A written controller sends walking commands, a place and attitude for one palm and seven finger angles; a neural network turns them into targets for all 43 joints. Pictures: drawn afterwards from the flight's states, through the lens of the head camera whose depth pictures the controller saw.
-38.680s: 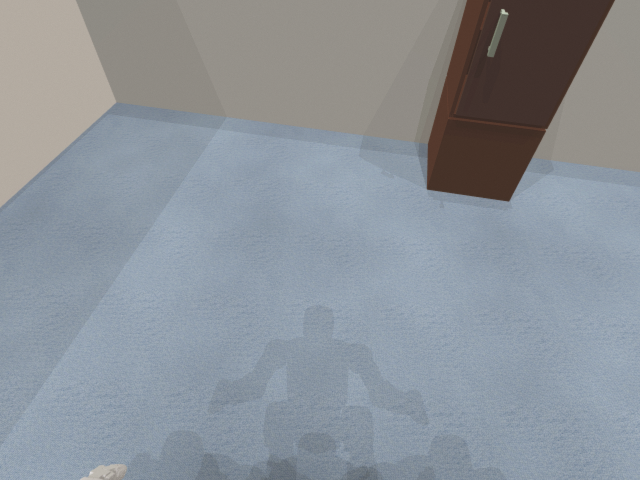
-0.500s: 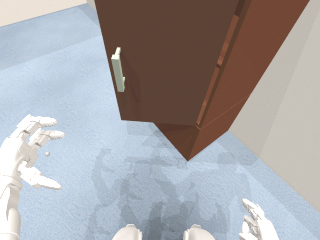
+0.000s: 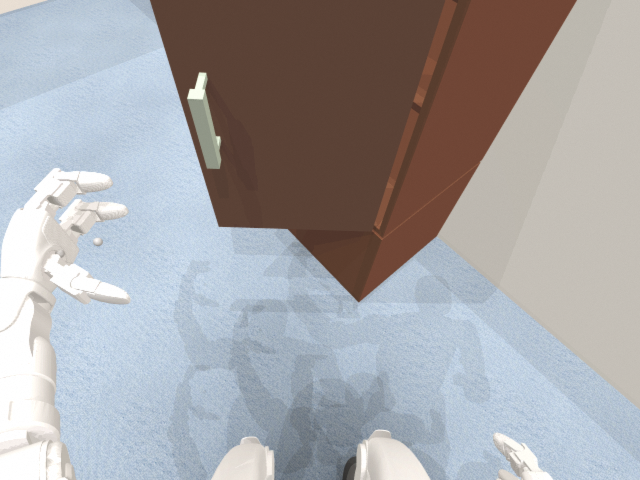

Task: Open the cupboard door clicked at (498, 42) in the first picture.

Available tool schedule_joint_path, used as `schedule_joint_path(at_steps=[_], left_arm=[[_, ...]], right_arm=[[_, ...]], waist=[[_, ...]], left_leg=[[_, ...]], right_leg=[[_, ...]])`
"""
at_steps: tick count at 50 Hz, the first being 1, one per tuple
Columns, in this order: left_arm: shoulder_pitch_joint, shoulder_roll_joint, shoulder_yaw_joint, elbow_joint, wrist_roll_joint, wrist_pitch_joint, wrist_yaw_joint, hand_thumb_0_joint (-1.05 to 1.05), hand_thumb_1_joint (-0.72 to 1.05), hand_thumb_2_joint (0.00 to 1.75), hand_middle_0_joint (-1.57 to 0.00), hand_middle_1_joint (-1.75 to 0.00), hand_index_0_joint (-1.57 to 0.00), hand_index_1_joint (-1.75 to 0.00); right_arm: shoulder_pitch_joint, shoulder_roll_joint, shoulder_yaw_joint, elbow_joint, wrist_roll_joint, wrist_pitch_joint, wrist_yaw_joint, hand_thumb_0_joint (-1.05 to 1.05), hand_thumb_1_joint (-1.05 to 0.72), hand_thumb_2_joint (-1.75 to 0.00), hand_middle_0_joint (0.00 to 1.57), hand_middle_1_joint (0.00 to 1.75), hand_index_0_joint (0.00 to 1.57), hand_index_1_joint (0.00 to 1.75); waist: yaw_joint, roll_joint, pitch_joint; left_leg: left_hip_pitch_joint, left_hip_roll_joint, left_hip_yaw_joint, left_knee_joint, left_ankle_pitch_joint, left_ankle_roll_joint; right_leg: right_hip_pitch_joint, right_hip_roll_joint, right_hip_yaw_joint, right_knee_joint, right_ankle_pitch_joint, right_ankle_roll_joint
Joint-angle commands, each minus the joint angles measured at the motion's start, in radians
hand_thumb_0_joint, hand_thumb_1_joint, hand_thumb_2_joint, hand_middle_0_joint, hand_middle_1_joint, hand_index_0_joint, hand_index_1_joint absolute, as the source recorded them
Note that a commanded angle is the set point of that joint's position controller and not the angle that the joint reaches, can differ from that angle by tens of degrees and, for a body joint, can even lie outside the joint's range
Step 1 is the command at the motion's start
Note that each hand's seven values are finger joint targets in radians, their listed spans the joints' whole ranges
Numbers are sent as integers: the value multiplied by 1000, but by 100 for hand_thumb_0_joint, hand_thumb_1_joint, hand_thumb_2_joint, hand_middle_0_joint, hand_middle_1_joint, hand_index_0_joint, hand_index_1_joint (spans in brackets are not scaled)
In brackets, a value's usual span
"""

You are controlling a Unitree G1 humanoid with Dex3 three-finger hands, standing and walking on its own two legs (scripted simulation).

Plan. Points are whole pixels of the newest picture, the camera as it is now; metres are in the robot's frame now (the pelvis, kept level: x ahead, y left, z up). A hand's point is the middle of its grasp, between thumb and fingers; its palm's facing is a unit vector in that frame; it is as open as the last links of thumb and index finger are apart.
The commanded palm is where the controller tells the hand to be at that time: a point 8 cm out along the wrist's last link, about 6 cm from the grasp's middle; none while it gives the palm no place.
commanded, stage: move the hooked fingers beside the handle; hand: left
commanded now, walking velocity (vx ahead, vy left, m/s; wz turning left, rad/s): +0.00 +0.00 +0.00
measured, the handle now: (208, 123) +0.59 +0.18 +0.05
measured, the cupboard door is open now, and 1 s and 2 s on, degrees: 49 49 49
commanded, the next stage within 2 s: slide the fingers in behind the handle in 1.86 s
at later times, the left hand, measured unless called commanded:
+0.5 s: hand (132, 195) +0.44 +0.25 +0.06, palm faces +0.00 -1.00 -0.02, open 14.0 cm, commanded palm +0.43 +0.29 +0.05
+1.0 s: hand (158, 149) +0.53 +0.23 +0.06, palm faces -0.01 -1.00 -0.02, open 14.0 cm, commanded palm +0.52 +0.28 +0.05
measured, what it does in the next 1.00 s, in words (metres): stands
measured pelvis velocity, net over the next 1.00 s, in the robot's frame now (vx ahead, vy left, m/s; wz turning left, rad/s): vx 0.00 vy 0.00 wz -0.03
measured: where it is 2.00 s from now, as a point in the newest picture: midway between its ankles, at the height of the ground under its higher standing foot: outside the picture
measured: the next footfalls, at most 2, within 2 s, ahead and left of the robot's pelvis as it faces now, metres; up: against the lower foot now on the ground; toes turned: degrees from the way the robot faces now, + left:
none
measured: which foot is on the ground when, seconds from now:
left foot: down 0.00-1.00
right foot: down 0.00-1.00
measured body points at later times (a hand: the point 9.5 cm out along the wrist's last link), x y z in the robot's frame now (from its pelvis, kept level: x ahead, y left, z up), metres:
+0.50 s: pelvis +0.00 +0.01 +0.00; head +0.11 +0.03 +0.43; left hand +0.44 +0.30 +0.06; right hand +0.07 -0.26 -0.11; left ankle +0.01 +0.10 -0.67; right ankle +0.05 -0.12 -0.67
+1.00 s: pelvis +0.00 +0.00 -0.02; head +0.16 +0.03 +0.40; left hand +0.52 +0.29 +0.06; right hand -0.01 -0.27 -0.12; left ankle +0.01 +0.10 -0.67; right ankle +0.05 -0.12 -0.67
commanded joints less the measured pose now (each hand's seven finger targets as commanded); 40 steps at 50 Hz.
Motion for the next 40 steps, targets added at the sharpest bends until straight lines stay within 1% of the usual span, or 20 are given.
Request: schedule_joint_path(at_steps=[1,3,5,7,11,12,14,17,18,20,22,24,25,27,31,33,35,36,38,40], left_arm=[[-326,253,33,-161,-18,-77,-3,0,-50,30,-30,-120,-30,-120],[-352,288,57,-140,-4,-79,3,0,-50,30,-30,-120,-30,-120],[-358,292,60,-127,6,-79,16,0,-50,30,-30,-120,-30,-120],[-399,281,44,-164,12,-91,27,0,-50,30,-30,-120,-30,-120],[-435,267,34,-78,22,-89,54,0,-50,30,-30,-120,-30,-120],[-476,264,22,-58,35,-90,58,0,-50,30,-30,-120,-30,-120],[-500,278,30,-39,49,-98,71,0,-50,30,-30,-120,-30,-120],[-544,314,51,-47,62,-119,82,0,-50,30,-30,-120,-30,-120],[-548,293,31,-33,65,-120,79,0,-50,30,-30,-120,-30,-120],[-554,308,47,2,68,-118,84,0,-50,30,-30,-120,-30,-120],[-597,301,27,71,75,-112,78,0,-50,30,-30,-120,-30,-120],[-658,326,31,85,90,-116,82,0,-50,30,-30,-120,-30,-120],[-671,311,16,94,95,-120,85,0,-50,30,-30,-120,-30,-120],[-721,316,14,72,95,-137,86,0,-50,30,-30,-120,-30,-120],[-760,327,17,151,99,-134,90,0,-50,30,-30,-120,-30,-120],[-795,377,37,194,116,-121,94,0,-50,30,-30,-120,-30,-120],[-840,371,9,218,133,-112,100,0,-50,30,-30,-120,-30,-120],[-898,388,17,178,129,-124,101,0,-50,30,-30,-120,-30,-120],[-908,460,66,199,140,-128,106,0,-50,30,-30,-120,-30,-120],[-929,456,53,225,148,-123,106,0,-50,30,-30,-120,-30,-120]], right_arm=[[60,-162,-71,-98,4,-20,-12,0,-90,-90,20,30,20,30],[75,-166,-76,-83,2,-8,-11,0,-90,-90,20,30,20,30],[80,-165,-76,-81,0,2,-8,0,-90,-90,20,30,20,30],[90,-161,-79,-79,-2,10,-5,0,-90,-90,20,30,20,30],[101,-164,-77,-68,-3,31,-3,0,-90,-90,20,30,20,30],[103,-164,-76,-58,-3,38,-3,0,-90,-90,20,30,20,30],[109,-164,-77,-58,-5,46,-2,0,-90,-90,20,30,20,30],[124,-166,-78,-54,-11,60,2,0,-90,-90,20,30,20,30],[123,-162,-76,-53,-11,64,4,0,-90,-90,20,30,20,30],[125,-163,-75,-49,-13,74,8,0,-90,-90,20,30,20,30],[128,-164,-69,-45,-11,87,7,0,-90,-90,20,30,20,30],[133,-168,-69,-42,-13,96,6,0,-90,-90,20,30,20,30],[135,-166,-69,-43,-13,99,7,0,-90,-90,20,30,20,30],[147,-168,-71,-37,-18,105,8,0,-90,-90,20,30,20,30],[160,-174,-67,-26,-21,119,8,0,-90,-90,20,30,20,30],[166,-180,-61,-20,-22,129,8,0,-90,-90,20,30,20,30],[169,-180,-57,-22,-22,134,7,0,-90,-90,20,30,20,30],[173,-182,-55,-23,-27,132,7,0,-90,-90,20,30,20,30],[190,-191,-56,-18,-30,139,6,0,-90,-90,20,30,20,30],[193,-189,-52,-16,-31,142,8,0,-90,-90,20,30,20,30]], waist=[[3,81,-363],[5,87,-389],[9,104,-386],[5,123,-435],[-13,74,-371],[-24,80,-372],[-17,92,-384],[-13,115,-460],[-19,135,-452],[-18,120,-440],[-37,80,-387],[-41,115,-396],[-46,111,-399],[-50,147,-455],[-72,104,-428],[-76,114,-417],[-98,111,-394],[-100,148,-423],[-95,144,-498],[-111,152,-486]], left_leg=[[153,-36,-66,-158,310,-6],[157,-35,-67,-157,324,-8],[166,-33,-71,-161,335,-11],[207,-31,-73,-156,393,-12],[170,-28,-77,-155,365,-12],[170,-27,-74,-153,344,-10],[172,-29,-75,-153,340,-11],[216,-25,-82,-139,412,-15],[226,-24,-82,-136,435,-18],[203,-24,-78,-132,407,-16],[151,-25,-76,-131,366,-9],[147,-26,-79,-130,333,-10],[152,-26,-82,-127,327,-8],[212,-22,-90,-117,382,-14],[162,-23,-94,-102,355,-8],[115,-25,-87,-98,312,-5],[89,-26,-90,-96,270,0],[110,-26,-95,-87,291,0],[116,-26,-97,-71,324,-1],[104,-24,-98,-63,328,0]], right_leg=[[234,59,75,-88,187,-16],[242,55,76,-86,204,-12],[227,54,70,-83,202,-13],[230,57,70,-78,234,-13],[199,60,61,-79,214,-13],[183,60,65,-81,203,-9],[186,57,65,-79,199,-11],[196,60,66,-63,240,-12],[183,60,65,-63,249,-12],[184,60,67,-66,240,-11],[176,64,67,-66,229,-9],[157,60,68,-62,201,-11],[147,61,68,-63,194,-11],[128,64,66,-54,212,-12],[108,66,65,-49,201,-11],[118,64,74,-50,189,-8],[93,63,75,-55,156,-6],[86,65,74,-43,166,-10],[114,65,79,-33,195,-8],[96,67,78,-31,197,-5]])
